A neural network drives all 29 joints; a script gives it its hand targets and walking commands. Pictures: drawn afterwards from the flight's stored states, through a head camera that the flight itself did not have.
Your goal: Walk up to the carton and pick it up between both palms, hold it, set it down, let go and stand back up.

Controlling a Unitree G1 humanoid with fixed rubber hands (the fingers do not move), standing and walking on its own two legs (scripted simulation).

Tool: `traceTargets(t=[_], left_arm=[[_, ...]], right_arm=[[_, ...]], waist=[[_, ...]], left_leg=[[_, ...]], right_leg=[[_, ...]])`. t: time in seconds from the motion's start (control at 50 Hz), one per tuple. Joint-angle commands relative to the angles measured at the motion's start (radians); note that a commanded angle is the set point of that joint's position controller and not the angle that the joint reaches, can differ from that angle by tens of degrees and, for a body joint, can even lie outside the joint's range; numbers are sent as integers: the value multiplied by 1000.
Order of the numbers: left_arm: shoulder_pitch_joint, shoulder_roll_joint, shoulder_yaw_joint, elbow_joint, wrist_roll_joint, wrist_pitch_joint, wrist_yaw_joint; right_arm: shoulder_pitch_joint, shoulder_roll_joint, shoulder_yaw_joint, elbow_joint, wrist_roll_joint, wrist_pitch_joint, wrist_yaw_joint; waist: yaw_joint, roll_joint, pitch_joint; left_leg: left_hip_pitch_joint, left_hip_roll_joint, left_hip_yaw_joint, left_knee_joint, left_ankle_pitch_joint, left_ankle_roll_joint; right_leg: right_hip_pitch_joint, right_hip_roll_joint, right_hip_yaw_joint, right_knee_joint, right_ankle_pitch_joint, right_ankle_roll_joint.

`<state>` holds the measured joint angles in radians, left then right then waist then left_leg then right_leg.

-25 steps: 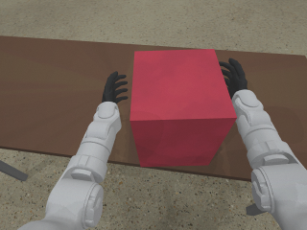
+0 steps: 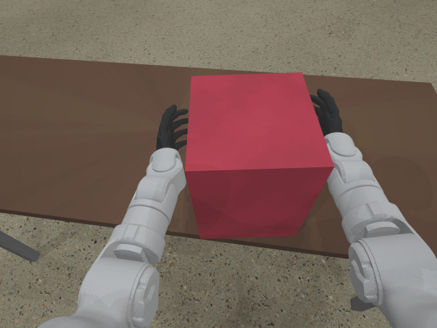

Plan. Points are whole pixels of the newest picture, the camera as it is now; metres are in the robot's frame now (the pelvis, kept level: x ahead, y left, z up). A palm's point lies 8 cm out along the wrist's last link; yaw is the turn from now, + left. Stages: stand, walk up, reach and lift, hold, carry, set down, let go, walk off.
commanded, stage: reach and lift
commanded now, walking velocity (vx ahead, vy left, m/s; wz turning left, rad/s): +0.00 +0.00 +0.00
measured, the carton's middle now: (247, 161) +0.42 +0.00 +0.05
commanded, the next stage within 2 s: none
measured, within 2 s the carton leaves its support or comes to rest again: leaves its support in 1.12 s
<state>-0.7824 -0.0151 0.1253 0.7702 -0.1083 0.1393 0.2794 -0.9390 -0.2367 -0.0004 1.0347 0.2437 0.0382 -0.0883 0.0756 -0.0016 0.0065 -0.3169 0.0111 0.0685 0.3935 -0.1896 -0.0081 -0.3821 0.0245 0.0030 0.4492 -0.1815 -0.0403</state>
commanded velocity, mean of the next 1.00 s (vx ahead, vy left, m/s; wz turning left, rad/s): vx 0.00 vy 0.00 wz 0.00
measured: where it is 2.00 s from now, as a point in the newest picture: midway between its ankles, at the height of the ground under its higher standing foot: outside the picture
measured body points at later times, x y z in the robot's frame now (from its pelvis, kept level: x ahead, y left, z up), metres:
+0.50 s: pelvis +0.00 +0.00 +0.00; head +0.06 -0.01 +0.45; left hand +0.43 +0.15 +0.09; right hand +0.47 -0.14 +0.10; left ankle +0.00 +0.12 -0.74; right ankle +0.02 -0.09 -0.74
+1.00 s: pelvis +0.00 +0.00 +0.00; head +0.04 -0.01 +0.45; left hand +0.41 +0.16 +0.09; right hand +0.46 -0.13 +0.11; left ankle +0.00 +0.12 -0.74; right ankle +0.02 -0.09 -0.74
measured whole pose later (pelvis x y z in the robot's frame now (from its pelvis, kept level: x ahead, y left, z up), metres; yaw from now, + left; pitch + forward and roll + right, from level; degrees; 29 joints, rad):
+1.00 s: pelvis +0.00 +0.00 +0.00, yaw +0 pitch +6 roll +1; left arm -0.76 -0.09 0.36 0.77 0.13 0.07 0.17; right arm -0.94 -0.13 -0.23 1.10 -0.12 -0.02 -0.06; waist 0.08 0.00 -0.03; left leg -0.32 0.01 0.07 0.39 -0.19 -0.01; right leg -0.38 0.03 0.00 0.45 -0.18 -0.04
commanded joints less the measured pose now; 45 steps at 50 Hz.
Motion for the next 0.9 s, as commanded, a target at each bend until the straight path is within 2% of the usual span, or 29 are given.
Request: traceTargets(t=[0.0,0.16,0.24,0.28,0.32,0.5,0.58,0.6,0.62,0.64,0.66,0.7,0.72,0.74,0.84,0.88], left_arm=[[-524,1,104,-176,150,-91,4],[-532,-20,98,-153,153,-104,3],[-538,-29,97,-143,150,-112,-2],[-547,-35,103,-152,159,-116,0],[-548,-32,104,-139,159,-118,-2],[-558,-82,148,-117,220,-135,-33],[-585,-217,141,-131,284,-149,-76],[-592,-290,136,-126,306,-145,-99],[-597,-388,122,-117,338,-140,-130],[-598,-502,110,-116,379,-136,-170],[-568,-542,87,-112,389,-132,-188],[-511,-548,69,-103,392,-118,-205],[-511,-547,72,-102,394,-114,-207],[-523,-549,76,-102,394,-113,-209],[-549,-565,61,-91,381,-103,-206],[-591,-578,35,-110,363,-105,-202]], right_arm=[[-513,63,-11,-179,-49,-32,-13],[-517,96,-25,-166,-63,-29,-19],[-535,125,-18,-184,-61,-28,-18],[-527,128,-33,-180,-74,-29,-22],[-542,144,-34,-180,-73,-26,-20],[-529,227,-71,-167,-135,-34,0],[-534,375,-93,-162,-214,-56,46],[-544,462,-88,-156,-240,-60,70],[-549,567,-100,-145,-291,-71,100],[-532,709,-102,-122,-353,-80,136],[-500,768,-90,-128,-374,-88,158],[-471,789,-89,-139,-386,-104,177],[-473,788,-93,-138,-390,-112,184],[-481,801,-93,-141,-393,-118,187],[-498,786,-133,-106,-415,-137,197],[-519,780,-143,-117,-422,-152,199]], waist=[[108,-86,-804],[95,-90,-788],[102,-98,-793],[91,-89,-798],[99,-95,-783],[86,-99,-772],[73,-88,-785],[75,-86,-787],[57,-84,-785],[48,-93,-778],[50,-89,-805],[43,-89,-818],[43,-93,-824],[49,-97,-823],[36,-92,-801],[18,-91,-836]], left_leg=[[-1,9,-6,39,330,-12],[-8,11,-12,43,319,-11],[-33,10,-9,44,304,-6],[-20,10,-11,42,305,-9],[-29,10,-8,40,289,-4],[-27,4,-3,24,275,-1],[10,2,-5,10,299,-8],[22,1,-3,3,300,-7],[41,0,-4,-6,305,-10],[56,-2,0,-16,310,-7],[59,-4,4,-18,325,-7],[48,-8,5,-31,351,-5],[38,-8,4,-40,348,-4],[34,-8,5,-47,339,-1],[66,0,-4,-53,329,-8],[89,5,-8,-45,342,-14]], right_leg=[[279,20,30,-42,325,42],[269,21,31,-42,307,41],[277,19,36,-35,299,45],[274,21,31,-40,293,42],[271,18,34,-45,273,45],[315,10,31,-56,280,47],[334,7,16,-65,315,44],[341,6,12,-70,315,44],[346,5,3,-77,333,43],[369,1,1,-79,376,46],[402,-2,5,-72,436,53],[471,-7,2,-58,549,63],[484,-5,-1,-56,561,65],[496,-8,-1,-54,563,69],[463,1,-22,-67,496,59],[451,6,-33,-68,500,54]])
